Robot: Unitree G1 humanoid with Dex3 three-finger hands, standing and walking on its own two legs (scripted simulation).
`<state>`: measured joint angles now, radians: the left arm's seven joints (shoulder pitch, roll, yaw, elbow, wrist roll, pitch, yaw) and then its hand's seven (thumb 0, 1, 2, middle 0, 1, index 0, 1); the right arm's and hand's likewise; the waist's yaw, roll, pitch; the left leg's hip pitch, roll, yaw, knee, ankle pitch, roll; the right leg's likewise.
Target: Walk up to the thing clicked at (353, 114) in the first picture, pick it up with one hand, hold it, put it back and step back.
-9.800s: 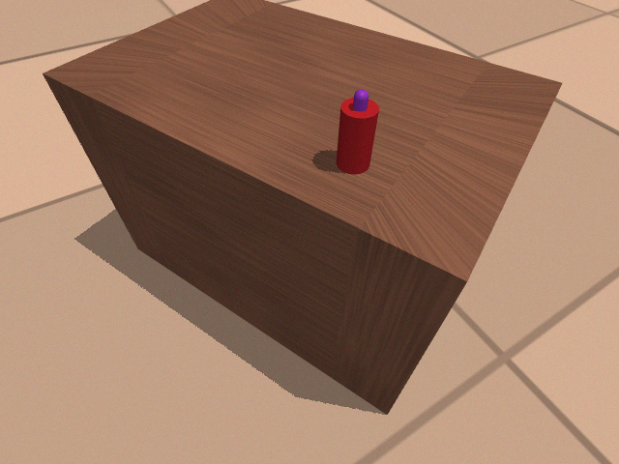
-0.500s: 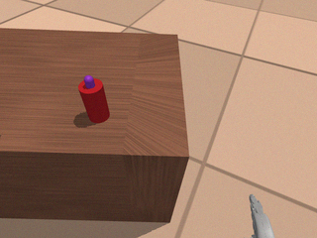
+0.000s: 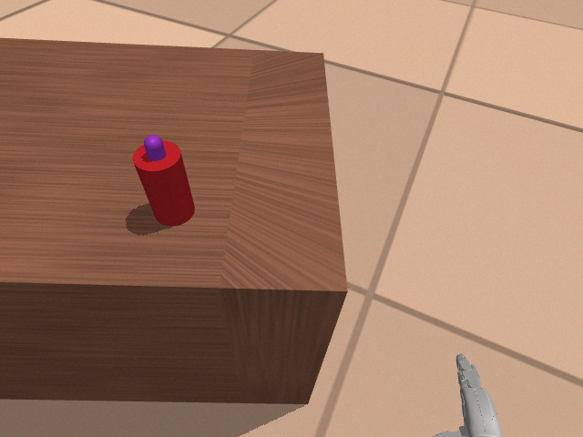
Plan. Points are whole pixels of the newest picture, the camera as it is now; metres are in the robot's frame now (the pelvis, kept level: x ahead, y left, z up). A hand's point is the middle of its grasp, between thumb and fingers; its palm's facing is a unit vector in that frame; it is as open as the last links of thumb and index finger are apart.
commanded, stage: go down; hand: left
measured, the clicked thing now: (164, 178) +0.49 +0.19 +0.06
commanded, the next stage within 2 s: approach in 1.26 s
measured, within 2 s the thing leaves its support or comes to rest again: neither
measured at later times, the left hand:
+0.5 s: hand out of the picture +0.38 +0.38 +0.16, palm faces +0.15 -0.99 +0.02, open 17.7 cm
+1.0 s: hand out of the picture +0.40 +0.38 +0.16, palm faces +0.14 -0.99 +0.02, open 17.7 cm
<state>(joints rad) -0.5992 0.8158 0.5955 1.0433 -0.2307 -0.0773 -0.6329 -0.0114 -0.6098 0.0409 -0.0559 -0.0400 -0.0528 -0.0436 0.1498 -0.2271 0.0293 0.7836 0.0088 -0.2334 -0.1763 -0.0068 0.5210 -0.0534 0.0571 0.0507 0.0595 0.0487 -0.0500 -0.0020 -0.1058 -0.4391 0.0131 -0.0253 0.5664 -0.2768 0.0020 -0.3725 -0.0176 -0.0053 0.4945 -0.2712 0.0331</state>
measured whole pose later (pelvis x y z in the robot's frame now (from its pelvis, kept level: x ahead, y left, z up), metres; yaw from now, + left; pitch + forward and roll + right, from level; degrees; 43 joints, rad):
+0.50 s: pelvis +0.00 +0.01 -0.01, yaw +0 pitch +11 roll -2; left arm -0.68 0.89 0.62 1.13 -0.20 -0.10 -0.64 -0.01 -0.61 0.05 -0.05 -0.04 -0.05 -0.05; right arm 0.17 -0.23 0.04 0.71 0.00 -0.23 -0.16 -0.01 0.52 -0.05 0.06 0.05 0.06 0.05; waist -0.08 -0.01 -0.12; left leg -0.54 0.02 -0.03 0.66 -0.32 0.01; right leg -0.46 -0.01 -0.01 0.56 -0.30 0.04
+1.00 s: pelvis +0.00 +0.01 -0.02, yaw -1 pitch +13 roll -3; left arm -0.72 0.90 0.60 1.13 -0.19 -0.07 -0.64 -0.01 -0.61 0.05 -0.05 -0.05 -0.05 -0.05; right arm 0.20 -0.23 0.05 0.66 0.01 -0.23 -0.16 -0.01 0.52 -0.05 0.06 0.05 0.06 0.05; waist -0.08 0.00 -0.14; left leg -0.60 0.02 -0.03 0.72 -0.35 0.01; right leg -0.52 -0.01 0.00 0.62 -0.33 0.04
